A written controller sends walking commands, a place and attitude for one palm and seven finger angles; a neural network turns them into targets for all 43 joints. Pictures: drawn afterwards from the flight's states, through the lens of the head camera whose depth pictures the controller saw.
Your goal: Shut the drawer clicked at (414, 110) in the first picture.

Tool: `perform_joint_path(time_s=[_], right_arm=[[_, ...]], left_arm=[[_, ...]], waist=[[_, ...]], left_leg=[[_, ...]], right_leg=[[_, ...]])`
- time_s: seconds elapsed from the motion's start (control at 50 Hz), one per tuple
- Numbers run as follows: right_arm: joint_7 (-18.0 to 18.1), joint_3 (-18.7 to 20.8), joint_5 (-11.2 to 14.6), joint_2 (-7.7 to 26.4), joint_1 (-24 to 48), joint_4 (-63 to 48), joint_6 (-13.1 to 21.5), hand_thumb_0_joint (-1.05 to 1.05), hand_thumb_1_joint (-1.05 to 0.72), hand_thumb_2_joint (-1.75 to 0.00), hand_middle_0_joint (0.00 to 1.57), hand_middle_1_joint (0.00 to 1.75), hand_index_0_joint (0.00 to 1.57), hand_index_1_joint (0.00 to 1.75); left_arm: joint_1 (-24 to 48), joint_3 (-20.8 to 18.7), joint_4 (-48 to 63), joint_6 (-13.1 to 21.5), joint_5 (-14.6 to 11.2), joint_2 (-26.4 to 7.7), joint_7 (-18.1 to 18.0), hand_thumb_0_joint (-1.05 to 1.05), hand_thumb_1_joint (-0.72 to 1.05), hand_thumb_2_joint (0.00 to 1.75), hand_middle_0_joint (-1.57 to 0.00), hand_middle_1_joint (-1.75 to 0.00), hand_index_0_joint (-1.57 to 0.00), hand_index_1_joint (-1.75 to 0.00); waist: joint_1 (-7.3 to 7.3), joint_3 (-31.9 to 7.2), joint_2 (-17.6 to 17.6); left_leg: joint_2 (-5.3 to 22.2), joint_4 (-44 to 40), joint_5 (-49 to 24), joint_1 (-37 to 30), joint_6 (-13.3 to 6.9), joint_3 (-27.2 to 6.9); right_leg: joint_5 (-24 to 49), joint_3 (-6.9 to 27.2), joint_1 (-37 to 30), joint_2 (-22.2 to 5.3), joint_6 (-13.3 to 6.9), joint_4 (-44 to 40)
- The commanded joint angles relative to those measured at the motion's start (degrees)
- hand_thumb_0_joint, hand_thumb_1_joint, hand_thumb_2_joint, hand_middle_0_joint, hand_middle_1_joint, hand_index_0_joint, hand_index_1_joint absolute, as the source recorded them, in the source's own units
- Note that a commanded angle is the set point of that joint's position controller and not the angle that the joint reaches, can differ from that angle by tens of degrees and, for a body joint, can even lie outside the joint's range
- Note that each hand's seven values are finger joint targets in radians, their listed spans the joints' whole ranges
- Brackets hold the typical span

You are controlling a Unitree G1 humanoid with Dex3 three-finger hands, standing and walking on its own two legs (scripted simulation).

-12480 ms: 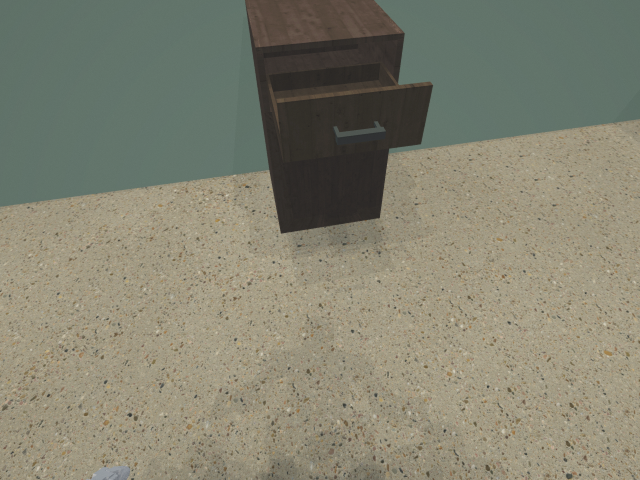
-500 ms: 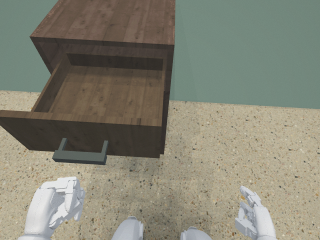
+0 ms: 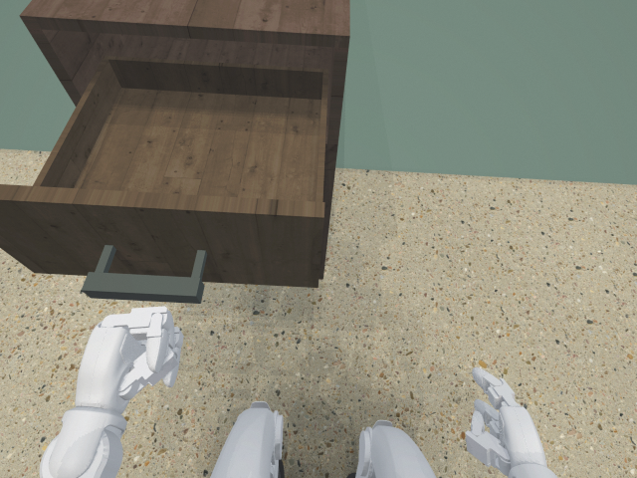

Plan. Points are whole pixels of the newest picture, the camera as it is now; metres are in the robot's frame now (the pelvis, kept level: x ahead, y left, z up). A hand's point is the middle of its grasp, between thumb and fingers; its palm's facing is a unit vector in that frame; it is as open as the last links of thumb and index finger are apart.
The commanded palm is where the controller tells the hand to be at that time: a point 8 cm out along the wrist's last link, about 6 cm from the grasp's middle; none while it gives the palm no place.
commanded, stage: bring the fist close to the handle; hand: left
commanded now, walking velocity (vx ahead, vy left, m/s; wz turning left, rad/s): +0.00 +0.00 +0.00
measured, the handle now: (150, 271) +0.34 +0.23 +0.03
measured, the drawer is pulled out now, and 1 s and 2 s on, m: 0.29 0.27 0.15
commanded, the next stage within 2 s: push the drawer shut in 0.36 s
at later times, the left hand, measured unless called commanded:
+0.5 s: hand (174, 361) +0.24 +0.17 +0.03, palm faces -0.02 -1.00 -0.03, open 3.3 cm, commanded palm +0.23 +0.23 +0.04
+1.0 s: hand (183, 318) +0.29 +0.18 +0.02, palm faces -0.02 -1.00 -0.05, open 2.9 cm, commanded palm +0.30 +0.23 +0.04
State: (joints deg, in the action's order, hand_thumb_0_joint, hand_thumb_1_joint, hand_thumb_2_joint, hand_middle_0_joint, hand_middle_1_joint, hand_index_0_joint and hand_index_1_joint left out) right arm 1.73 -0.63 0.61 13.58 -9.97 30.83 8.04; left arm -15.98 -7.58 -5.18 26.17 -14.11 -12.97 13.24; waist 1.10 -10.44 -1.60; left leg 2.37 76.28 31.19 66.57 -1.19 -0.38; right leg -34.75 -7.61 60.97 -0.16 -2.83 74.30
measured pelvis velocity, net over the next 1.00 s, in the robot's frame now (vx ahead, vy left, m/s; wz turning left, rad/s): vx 0.00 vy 0.00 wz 0.01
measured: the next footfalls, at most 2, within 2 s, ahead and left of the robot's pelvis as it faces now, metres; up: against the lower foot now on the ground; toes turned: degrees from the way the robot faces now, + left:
none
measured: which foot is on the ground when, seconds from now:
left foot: down 0.00-1.00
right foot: down 0.00-1.00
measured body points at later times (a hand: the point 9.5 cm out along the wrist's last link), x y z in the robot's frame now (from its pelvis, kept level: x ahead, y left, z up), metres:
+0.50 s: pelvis +0.00 +0.01 +0.00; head +0.10 +0.02 +0.44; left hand +0.24 +0.23 +0.04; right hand +0.20 -0.23 -0.08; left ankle +0.04 +0.11 -0.61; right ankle +0.01 -0.10 -0.61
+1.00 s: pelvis +0.00 +0.00 +0.00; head +0.11 +0.01 +0.44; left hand +0.29 +0.23 +0.03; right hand +0.17 -0.24 -0.10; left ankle +0.04 +0.11 -0.61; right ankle +0.01 -0.10 -0.61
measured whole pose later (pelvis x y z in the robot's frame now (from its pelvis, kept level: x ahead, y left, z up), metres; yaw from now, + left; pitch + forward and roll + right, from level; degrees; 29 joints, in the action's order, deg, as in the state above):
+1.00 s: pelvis +0.00 +0.00 +0.00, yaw +0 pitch +22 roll -3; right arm 1.8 -1.3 0.5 14.9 -10.6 32.6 4.9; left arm -4.0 -6.8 -12.9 25.3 -12.2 -14.1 10.3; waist 1.1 -9.9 -1.8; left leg 1.9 75.6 30.4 67.6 -1.3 -0.7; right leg -34.1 -7.8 61.8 -0.4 -2.7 73.6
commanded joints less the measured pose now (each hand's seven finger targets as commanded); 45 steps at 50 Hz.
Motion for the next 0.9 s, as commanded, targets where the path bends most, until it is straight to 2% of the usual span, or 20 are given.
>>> perform_joint_path(time_s=[0.0, 0.02, 0.04, 0.16, 0.22, 0.28, 0.36, 0.4, 0.44, 0.46, 0.5, 0.54, 0.6, 0.66, 0.68, 0.7, 0.74, 0.76, 0.86, 0.88], right_arm=[[0.4, 3.8, 0.3, 8.1, 1.2, -8.8, 2.5, 0.00, -0.90, -0.90, 0.20, 0.30, 0.20, 0.30], [0.2, 3.8, 0.3, 7.7, 0.9, -9.1, 2.2, 0.00, -0.90, -0.90, 0.20, 0.30, 0.20, 0.30], [0.0, 3.7, 0.3, 7.7, 1.0, -9.3, 2.0, 0.00, -0.90, -0.90, 0.20, 0.30, 0.20, 0.30], [0.0, 3.9, 0.3, 7.7, 0.8, -8.9, 0.8, 0.00, -0.90, -0.90, 0.20, 0.30, 0.20, 0.30], [0.1, 3.8, 0.2, 7.7, 0.8, -9.2, 0.8, 0.00, -0.90, -0.90, 0.20, 0.30, 0.20, 0.30], [0.1, 3.8, 0.1, 7.8, 0.7, -9.4, 0.9, 0.00, -0.90, -0.90, 0.20, 0.30, 0.20, 0.30], [0.0, 3.8, 0.1, 7.8, 0.5, -9.6, 0.8, 0.00, -0.90, -0.90, 0.20, 0.30, 0.20, 0.30], [0.1, 3.8, 0.1, 7.9, 0.6, -9.6, 0.4, 0.00, -0.90, -0.90, 0.20, 0.30, 0.20, 0.30], [0.0, 3.8, 0.1, 7.7, 0.7, -10.2, 0.1, 0.00, -0.90, -0.90, 0.20, 0.30, 0.20, 0.30], [0.0, 3.6, 0.0, 7.7, 0.6, -10.2, 0.1, 0.00, -0.90, -0.90, 0.20, 0.30, 0.20, 0.30], [0.4, 3.4, -0.2, 8.2, 0.2, -9.5, -0.1, 0.00, -0.90, -0.90, 0.20, 0.30, 0.20, 0.30], [0.4, 3.3, -0.2, 8.1, 0.3, -9.5, 0.0, 0.00, -0.90, -0.90, 0.20, 0.30, 0.20, 0.30], [0.4, 3.1, -0.2, 8.6, 0.1, -9.1, -0.1, 0.00, -0.90, -0.90, 0.20, 0.30, 0.20, 0.30], [0.3, 3.1, 0.0, 8.5, -0.3, -9.0, -0.5, 0.00, -0.90, -0.90, 0.20, 0.30, 0.20, 0.30], [0.3, 3.0, 0.0, 8.6, -0.2, -8.9, -0.5, 0.00, -0.90, -0.90, 0.20, 0.30, 0.20, 0.30], [0.5, 3.1, 0.1, 8.8, -0.5, -8.5, -0.6, 0.00, -0.90, -0.90, 0.20, 0.30, 0.20, 0.30], [0.6, 2.9, 0.0, 8.8, -0.4, -7.8, -0.6, 0.00, -0.90, -0.90, 0.20, 0.30, 0.20, 0.30], [0.7, 2.9, 0.1, 9.0, -0.5, -7.2, -0.6, 0.00, -0.90, -0.90, 0.20, 0.30, 0.20, 0.30], [0.8, 2.9, 0.0, 9.0, -0.7, -6.0, -0.1, 0.00, -0.90, -0.90, 0.20, 0.30, 0.20, 0.30], [0.8, 2.9, 0.1, 9.1, -0.6, -5.8, -0.1, 0.00, -0.90, -0.90, 0.20, 0.30, 0.20, 0.30]], left_arm=[[0.4, -4.5, 13.8, 3.6, -0.5, -7.3, -1.2, 0.00, 0.90, 0.90, -1.40, -1.60, -1.40, -1.60], [-0.7, -3.9, 14.2, 3.2, -0.4, -6.3, -1.4, 0.00, 0.90, 0.90, -1.40, -1.60, -1.40, -1.60], [0.0, -2.8, 15.3, 3.0, -0.4, -5.8, -1.6, 0.00, 0.90, 0.90, -1.40, -1.60, -1.40, -1.60], [-1.2, -2.9, 13.4, 2.8, 0.3, -5.3, -3.2, 0.00, 0.90, 0.90, -1.40, -1.60, -1.40, -1.60], [-1.3, -2.4, 13.6, 3.7, 0.4, -5.1, -3.2, 0.00, 0.90, 0.90, -1.40, -1.60, -1.40, -1.60], [-1.4, -1.6, 16.0, 4.9, 0.5, -5.0, -3.1, 0.00, 0.90, 0.90, -1.40, -1.60, -1.40, -1.60], [-1.7, -0.1, 16.7, 5.0, 0.8, -4.1, -3.1, 0.00, 0.90, 0.90, -1.40, -1.60, -1.40, -1.60], [-2.4, -1.4, 15.4, 4.5, 0.9, -5.3, -3.3, 0.00, 0.90, 0.90, -1.40, -1.60, -1.40, -1.60], [-2.9, -0.7, 16.4, 4.4, 1.3, -4.6, -3.4, 0.00, 0.90, 0.90, -1.40, -1.60, -1.40, -1.60], [-0.8, 0.0, 16.2, 4.1, 1.1, -4.1, -3.6, 0.00, 0.90, 0.90, -1.40, -1.60, -1.40, -1.60], [3.3, -1.6, 15.4, 4.1, 1.7, -6.3, -4.1, 0.00, 0.90, 0.90, -1.40, -1.60, -1.40, -1.60], [5.4, -0.3, 15.1, 4.2, 1.7, -5.0, -4.1, 0.00, 0.90, 0.90, -1.40, -1.60, -1.40, -1.60], [7.4, -1.7, 13.1, 3.3, 1.5, -6.5, -3.8, 0.00, 0.90, 0.90, -1.40, -1.60, -1.40, -1.60], [9.7, -1.5, 12.1, 2.0, 1.3, -6.0, -3.5, 0.00, 0.90, 0.90, -1.40, -1.60, -1.40, -1.60], [11.2, -1.2, 12.0, 1.7, 1.1, -5.8, -3.3, 0.00, 0.90, 0.90, -1.40, -1.60, -1.40, -1.60], [11.8, -2.8, 11.0, 1.6, 1.1, -7.2, -3.5, 0.00, 0.90, 0.90, -1.40, -1.60, -1.40, -1.60], [15.8, -1.4, 9.8, 1.5, 1.0, -6.0, -3.5, 0.00, 0.90, 0.90, -1.40, -1.60, -1.40, -1.60], [18.0, -2.4, 9.2, 1.8, 1.2, -7.2, -3.6, 0.00, 0.90, 0.90, -1.40, -1.60, -1.40, -1.60], [21.7, -1.9, 7.5, 2.8, 1.1, -6.9, -3.6, 0.00, 0.90, 0.90, -1.40, -1.60, -1.40, -1.60], [22.5, -2.0, 6.7, 2.8, 1.3, -7.2, -3.6, 0.00, 0.90, 0.90, -1.40, -1.60, -1.40, -1.60]], waist=[[-0.82, -19.2, -2.6], [-0.97, -19.2, -2.7], [-0.48, -19.1, -2.6], [0.36, -15.8, -0.1], [0.47, -15.4, -0.3], [0.24, -16.7, -2.0], [0.80, -16.7, -2.1], [0.56, -15.7, -1.1], [0.21, -16.5, -2.6], [0.97, -15.6, -1.6], [1.60, -15.0, -1.3], [1.56, -15.7, -2.7], [1.43, -17.1, -2.2], [1.13, -18.6, -2.9], [1.65, -18.3, -2.3], [1.70, -18.3, -1.2], [2.67, -17.3, -1.2], [2.80, -16.8, -1.5], [2.39, -19.3, -3.0], [2.44, -18.6, -3.0]], left_leg=[[-1.2, -10.7, -15.4, -16.4, -0.7, -2.7], [-1.3, -11.2, -16.1, -17.4, -0.6, -2.6], [-1.4, -11.2, -15.9, -17.3, -0.6, -2.6], [-1.3, -11.1, -13.6, -15.3, -0.5, -2.7], [-1.3, -10.8, -13.0, -15.1, -0.5, -2.9], [-1.3, -11.0, -14.2, -16.8, -0.4, -3.1], [-1.1, -10.8, -14.5, -17.5, -0.4, -3.5], [-1.2, -10.7, -13.9, -15.8, -0.5, -3.4], [-1.2, -11.0, -14.1, -16.9, -0.3, -3.4], [-1.3, -10.8, -13.1, -16.3, -0.4, -3.4], [-1.2, -10.0, -12.1, -15.1, -0.6, -3.6], [-1.3, -10.0, -11.7, -15.8, -0.5, -3.5], [-1.3, -9.9, -12.4, -15.6, -0.6, -3.4], [-1.4, -10.4, -14.1, -17.2, -0.5, -3.2], [-1.4, -10.4, -13.4, -16.7, -0.5, -3.0], [-1.2, -10.1, -13.9, -16.3, -0.7, -3.2], [-1.3, -9.8, -12.3, -15.6, -0.8, -3.0], [-1.3, -9.7, -11.2, -15.4, -0.7, -3.0], [-1.3, -10.2, -12.6, -17.4, -0.6, -3.1], [-1.3, -10.4, -12.0, -17.3, -0.6, -3.0]], right_leg=[[14.5, 5.3, -9.6, 1.2, 0.9, -11.0], [15.3, 5.0, -9.9, 1.2, 1.0, -11.1], [15.5, 5.2, -10.2, 1.1, 1.1, -11.4], [13.5, 4.6, -8.6, 1.3, 1.2, -11.5], [12.8, 4.7, -7.7, 1.4, 1.1, -11.3], [13.3, 4.4, -7.6, 1.3, 0.9, -10.8], [13.3, 4.1, -6.2, 1.4, 1.0, -10.5], [12.9, 4.3, -6.9, 1.6, 0.9, -10.6], [13.0, 4.1, -6.5, 1.4, 0.9, -10.3], [12.5, 4.2, -6.2, 1.4, 1.1, -10.7], [11.4, 4.4, -4.8, 1.6, 1.0, -10.4], [11.0, 4.6, -4.6, 1.5, 1.0, -10.7], [11.7, 4.7, -5.7, 1.6, 0.9, -10.8], [13.9, 4.9, -7.4, 1.4, 1.0, -11.3], [13.4, 5.0, -7.7, 1.3, 1.1, -11.8], [13.7, 4.9, -7.5, 1.5, 1.1, -11.5], [12.4, 5.3, -6.8, 1.4, 1.4, -12.2], [11.3, 5.3, -6.0, 1.3, 1.3, -12.3], [12.2, 5.4, -6.6, 1.1, 1.1, -12.3], [11.6, 5.5, -6.4, 1.0, 1.1, -12.6]])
